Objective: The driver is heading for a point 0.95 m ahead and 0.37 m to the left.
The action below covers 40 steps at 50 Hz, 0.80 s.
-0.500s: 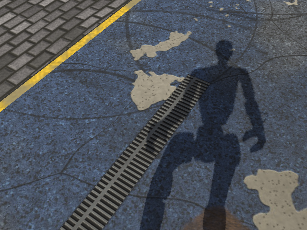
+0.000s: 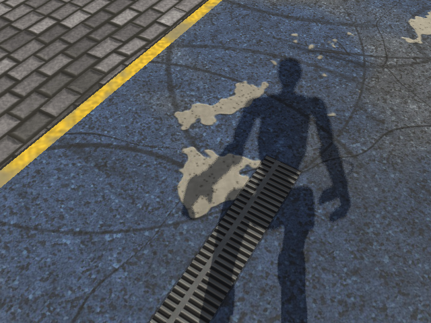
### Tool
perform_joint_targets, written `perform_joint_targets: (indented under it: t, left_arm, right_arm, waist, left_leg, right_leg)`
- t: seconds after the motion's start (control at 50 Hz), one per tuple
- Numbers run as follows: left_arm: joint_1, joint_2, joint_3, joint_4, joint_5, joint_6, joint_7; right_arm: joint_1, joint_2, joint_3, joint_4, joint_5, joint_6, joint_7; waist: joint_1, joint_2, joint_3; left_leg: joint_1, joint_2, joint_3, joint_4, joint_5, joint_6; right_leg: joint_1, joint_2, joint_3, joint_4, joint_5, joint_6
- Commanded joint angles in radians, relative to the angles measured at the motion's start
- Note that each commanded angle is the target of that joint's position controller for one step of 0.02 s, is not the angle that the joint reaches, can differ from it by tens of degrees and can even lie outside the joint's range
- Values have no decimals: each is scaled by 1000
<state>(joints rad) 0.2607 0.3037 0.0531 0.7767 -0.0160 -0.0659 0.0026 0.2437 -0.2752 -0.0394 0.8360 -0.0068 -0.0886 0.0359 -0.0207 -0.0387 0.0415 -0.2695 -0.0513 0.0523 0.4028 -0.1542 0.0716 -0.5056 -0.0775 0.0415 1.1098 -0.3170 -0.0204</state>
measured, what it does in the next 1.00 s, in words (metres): walks ahead, turning left: right foot, then left foot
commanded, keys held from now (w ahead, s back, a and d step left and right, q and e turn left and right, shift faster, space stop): w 0.14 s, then w+q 0.86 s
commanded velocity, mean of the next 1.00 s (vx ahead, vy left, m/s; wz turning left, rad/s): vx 0.50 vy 0.00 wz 0.37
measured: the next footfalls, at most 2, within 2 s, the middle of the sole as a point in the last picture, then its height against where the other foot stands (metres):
right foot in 0.34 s outside the picture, level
left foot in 0.86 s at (162, 285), level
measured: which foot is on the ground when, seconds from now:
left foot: down 0.00-0.36, up 0.38-0.84, down 0.86-1.00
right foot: up 0.00-0.32, down 0.34-0.86, up 0.88-1.00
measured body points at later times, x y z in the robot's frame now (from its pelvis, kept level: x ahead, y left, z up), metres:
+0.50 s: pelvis +0.28 -0.06 +0.00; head +0.31 -0.06 +0.45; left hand +0.38 +0.23 -0.10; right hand +0.38 -0.33 -0.13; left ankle +0.21 +0.08 -0.66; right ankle +0.33 -0.16 -0.74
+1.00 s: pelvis +0.53 +0.07 -0.01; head +0.56 +0.09 +0.44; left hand +0.53 +0.37 -0.12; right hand +0.76 -0.14 -0.11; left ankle +0.55 +0.14 -0.74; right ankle +0.53 -0.11 -0.65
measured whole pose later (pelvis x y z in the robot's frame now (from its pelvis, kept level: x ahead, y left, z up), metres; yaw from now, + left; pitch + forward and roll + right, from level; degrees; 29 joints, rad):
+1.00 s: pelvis +0.53 +0.07 -0.01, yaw +26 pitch +1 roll -1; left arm 0.17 0.30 0.06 0.80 -0.01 -0.11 0.00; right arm 0.24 -0.29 -0.08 0.72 0.01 -0.04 0.03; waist -0.01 -0.01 0.07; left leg -0.34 -0.09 0.00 0.51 -0.18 0.10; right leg -0.43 -0.07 0.03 1.17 -0.38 0.00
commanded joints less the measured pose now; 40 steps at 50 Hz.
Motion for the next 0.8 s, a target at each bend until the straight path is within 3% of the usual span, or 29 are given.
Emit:
perform_joint_targets:
  t: [0.02,0.14,0.22,0.28,0.3,0.32,0.34,0.36,0.38,0.4,0.42,0.44,0.46,0.5,0.54,0.6,0.66,0.74,0.76,0.8]
  left_arm:
    - [35,62,19,-56,10,6,7]
    - [-167,20,1,-103,9,-12,-7]
    - [-291,29,0,-147,2,-27,-27]
    - [-271,65,12,-147,2,-41,-38]
    - [-225,81,20,-135,3,-45,-37]
    - [-117,111,37,-104,5,-48,-31]
    - [41,163,59,-69,18,-49,-21]
    - [164,259,82,-56,36,-42,-12]
    - [186,216,72,-45,27,-33,-16]
    - [123,137,49,-52,19,-31,-14]
    - [63,101,38,-56,16,-30,-10]
    - [4,74,29,-51,17,-31,-12]
    - [-38,47,22,-49,22,-38,-14]
    - [-78,49,27,-36,26,-49,-14]
    - [-84,69,36,-19,29,-58,-11]
    - [-70,95,46,3,30,-55,-1]
    - [-47,123,54,18,24,-44,8]
    - [10,155,68,49,2,-19,11]
    - [14,164,71,53,-4,-11,11]
    - [-1,193,80,51,-14,4,14]
  right_arm:
    - [-23,-136,-30,-48,4,-25,-7]
    - [52,-171,-37,-7,16,-9,-29]
    - [140,-183,-42,32,29,15,-34]
    - [135,-199,-53,38,32,31,-45]
    - [121,-205,-56,36,32,35,-47]
    - [103,-196,-52,31,31,38,-48]
    - [100,-148,-34,16,17,36,-46]
    - [183,-47,-5,-17,6,22,-43]
    - [219,-53,-1,-15,31,7,-40]
    - [148,-159,-31,-21,55,3,-39]
    - [80,-167,-36,-39,56,4,-40]
    - [50,-152,-38,-45,46,10,-42]
    - [52,-139,-45,-43,38,22,-43]
    - [76,-91,-41,-45,40,48,-40]
    - [53,-73,-40,-68,36,65,-41]
    - [-7,-63,-37,-99,29,65,-31]
    - [-111,-43,-27,-134,28,55,-8]
    - [-213,-53,-26,-191,28,58,13]
    - [-221,-61,-29,-203,28,59,17]
    - [-184,-91,-46,-213,26,65,20]
  waist:
    - [31,114,-50]
    - [-35,91,0]
    - [-72,87,34]
    - [-32,111,18]
    - [-1,123,-6]
    - [61,115,-70]
    - [130,87,-207]
    - [129,-114,-377]
    - [123,-271,-461]
    - [131,-151,-298]
    - [115,-102,-189]
    - [86,-59,-114]
    - [56,-71,-70]
    - [21,-77,-39]
    - [8,-47,-15]
    - [19,-23,2]
    - [58,-4,25]
    - [87,3,55]
    - [81,-2,54]
    - [41,-30,8]
  left_leg:
    - [88,271,-259,-262,144,181]
    - [133,218,-120,-285,194,132]
    - [221,258,-176,-228,183,134]
    - [282,297,-231,-149,229,111]
    - [281,293,-237,-100,295,101]
    - [251,251,-210,18,400,77]
    - [132,192,-175,236,337,43]
    - [-214,51,-92,605,-20,-26]
    - [-400,5,-159,807,-443,-45]
    - [-482,70,-195,885,-393,-41]
    - [-490,115,-166,878,-305,-38]
    - [-459,146,-154,835,-237,-43]
    - [-415,174,-162,788,-186,-46]
    - [-350,193,-152,759,-138,-59]
    - [-377,200,-154,716,-83,-72]
    - [-406,198,-143,554,65,-81]
    - [-371,180,-81,376,183,-69]
    - [-399,163,-39,261,139,-34]
    - [-395,151,-24,247,98,-20]
    - [-301,94,30,239,-5,18]
  right_leg:
    - [-106,-66,27,-63,89,25]
    - [-110,-34,-20,-441,396,44]
    - [-112,4,-15,-569,387,39]
    - [-48,21,3,-627,302,13]
    - [28,35,-10,-641,268,0]
    - [195,55,-34,-675,270,-26]
    - [469,-16,18,-622,291,-71]
    - [862,-266,353,-616,224,-184]
    - [930,-365,665,-761,48,-264]
    - [807,-327,553,-795,-50,-219]
    - [676,-291,411,-818,-27,-185]
    - [550,-250,312,-859,43,-168]
    - [464,-216,227,-895,107,-154]
    - [367,-198,120,-952,199,-157]
    - [347,-199,38,-981,283,-169]
    - [376,-181,-74,-995,348,-164]
    - [400,-170,-164,-999,366,-147]
    - [536,-212,-208,-957,417,-128]
    - [570,-222,-218,-927,476,-119]
    - [610,-224,-247,-803,776,-96]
